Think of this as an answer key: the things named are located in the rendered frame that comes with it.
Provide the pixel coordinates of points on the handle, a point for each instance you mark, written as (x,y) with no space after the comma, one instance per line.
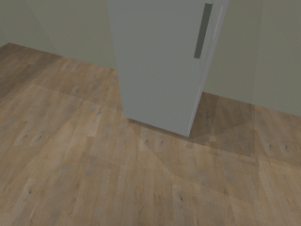
(203,27)

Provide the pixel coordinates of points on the fridge door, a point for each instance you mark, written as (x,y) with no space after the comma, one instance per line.
(154,45)

